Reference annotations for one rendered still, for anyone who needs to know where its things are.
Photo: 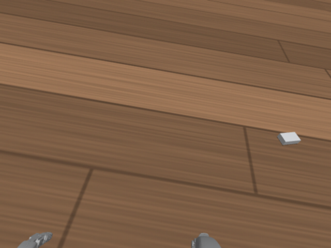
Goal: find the small box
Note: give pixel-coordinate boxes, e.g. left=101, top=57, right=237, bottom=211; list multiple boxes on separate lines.
left=277, top=132, right=301, bottom=145

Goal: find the left robot hand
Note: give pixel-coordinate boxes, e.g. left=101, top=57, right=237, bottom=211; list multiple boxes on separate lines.
left=17, top=232, right=53, bottom=248

